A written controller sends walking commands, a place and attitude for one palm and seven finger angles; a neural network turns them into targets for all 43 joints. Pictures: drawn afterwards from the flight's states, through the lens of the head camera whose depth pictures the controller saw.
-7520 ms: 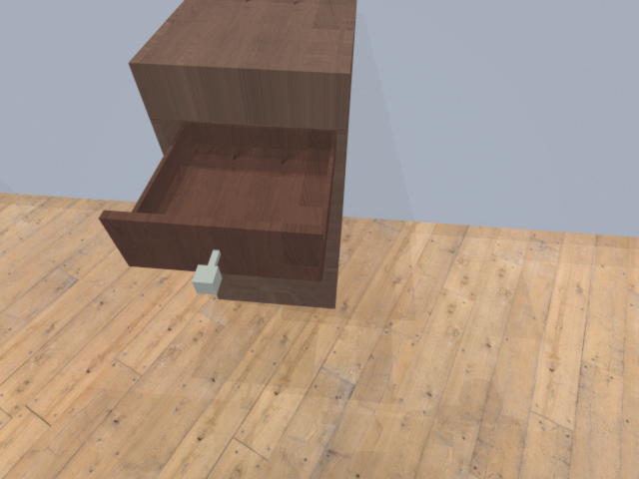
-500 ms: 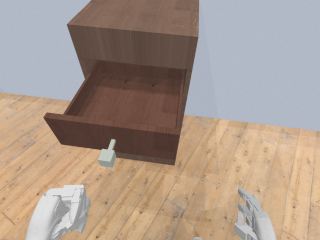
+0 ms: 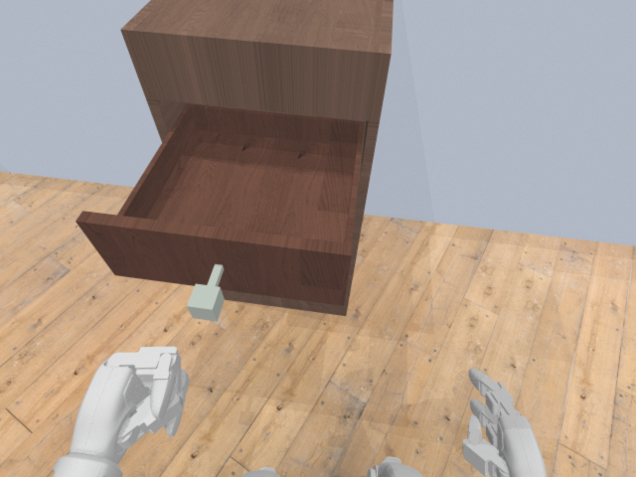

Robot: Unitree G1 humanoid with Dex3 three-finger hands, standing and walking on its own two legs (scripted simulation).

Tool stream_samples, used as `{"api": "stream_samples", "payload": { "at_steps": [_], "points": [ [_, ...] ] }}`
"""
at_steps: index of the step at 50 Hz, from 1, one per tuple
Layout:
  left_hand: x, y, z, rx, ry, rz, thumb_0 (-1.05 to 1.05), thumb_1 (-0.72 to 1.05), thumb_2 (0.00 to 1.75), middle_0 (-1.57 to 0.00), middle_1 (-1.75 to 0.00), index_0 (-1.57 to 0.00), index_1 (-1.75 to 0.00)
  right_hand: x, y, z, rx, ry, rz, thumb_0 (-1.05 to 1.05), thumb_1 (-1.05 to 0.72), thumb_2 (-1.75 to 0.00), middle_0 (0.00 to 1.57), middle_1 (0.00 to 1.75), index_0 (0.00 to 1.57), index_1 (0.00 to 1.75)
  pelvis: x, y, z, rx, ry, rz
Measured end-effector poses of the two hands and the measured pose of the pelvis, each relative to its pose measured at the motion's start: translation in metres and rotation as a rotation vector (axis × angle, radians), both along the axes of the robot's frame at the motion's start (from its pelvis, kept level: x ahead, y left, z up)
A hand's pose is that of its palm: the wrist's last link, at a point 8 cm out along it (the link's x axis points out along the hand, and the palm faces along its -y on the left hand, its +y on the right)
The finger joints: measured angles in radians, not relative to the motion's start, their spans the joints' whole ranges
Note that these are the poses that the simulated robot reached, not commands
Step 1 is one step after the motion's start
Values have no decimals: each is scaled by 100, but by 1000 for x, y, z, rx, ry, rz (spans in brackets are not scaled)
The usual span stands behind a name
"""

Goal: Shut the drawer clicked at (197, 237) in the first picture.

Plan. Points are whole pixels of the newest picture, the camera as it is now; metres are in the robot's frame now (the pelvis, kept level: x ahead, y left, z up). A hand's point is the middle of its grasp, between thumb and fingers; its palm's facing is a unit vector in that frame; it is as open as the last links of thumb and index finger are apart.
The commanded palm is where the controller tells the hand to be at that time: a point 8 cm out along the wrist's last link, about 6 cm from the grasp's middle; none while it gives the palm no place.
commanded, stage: bring the fist close to the handle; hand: left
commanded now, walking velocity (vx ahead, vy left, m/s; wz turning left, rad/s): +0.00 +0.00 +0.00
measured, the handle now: (210, 290) +0.37 +0.18 -0.02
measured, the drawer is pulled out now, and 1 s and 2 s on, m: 0.30 0.30 0.24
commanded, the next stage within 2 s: push the drawer shut in 1.12 s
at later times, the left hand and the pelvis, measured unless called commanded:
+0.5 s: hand (202, 370) +0.24 +0.16 +0.00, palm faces -0.10 -0.99 -0.05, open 3.3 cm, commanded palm +0.23 +0.21 +0.01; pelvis -0.01 +0.00 -0.03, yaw +0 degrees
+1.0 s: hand (218, 362) +0.26 +0.15 -0.01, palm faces -0.12 -0.99 -0.04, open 3.3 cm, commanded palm +0.24 +0.21 -0.01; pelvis -0.01 +0.00 -0.04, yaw -1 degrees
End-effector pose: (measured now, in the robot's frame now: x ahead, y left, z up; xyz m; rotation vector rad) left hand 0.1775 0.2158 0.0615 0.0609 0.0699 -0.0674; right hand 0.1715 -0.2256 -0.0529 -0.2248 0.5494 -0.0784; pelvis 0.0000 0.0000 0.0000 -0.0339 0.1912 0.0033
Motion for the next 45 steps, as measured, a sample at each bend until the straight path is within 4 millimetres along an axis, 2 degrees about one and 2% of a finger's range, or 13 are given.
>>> {"api": "stream_samples", "payload": {
  "at_steps": [16,26,38,45],
  "points": [
    [33,-2,-32,-10,1,-25,2,90,90,-139,-160,-140,-160,-14,-11,-27,-20,90,-30,2,-90,-90,20,30,20,30,-2,-1,-16,3,71,-7],
    [54,-2,-56,-13,-8,-38,2,90,90,-140,-160,-140,-160,-15,-11,-46,-33,131,-16,2,-90,-90,20,30,20,30,-6,0,-30,1,119,-8],
    [75,-13,-79,-18,-8,-52,2,90,90,-140,-160,-140,-160,-18,-9,-67,-27,186,-6,2,-90,-90,20,30,20,30,-10,2,-45,6,166,-12],
    [77,-12,-75,-12,-21,-49,2,90,90,-139,-160,-140,-160,-21,-8,-74,-15,218,-17,2,-90,-90,20,30,20,30,-12,2,-47,5,171,-13]
  ]
}}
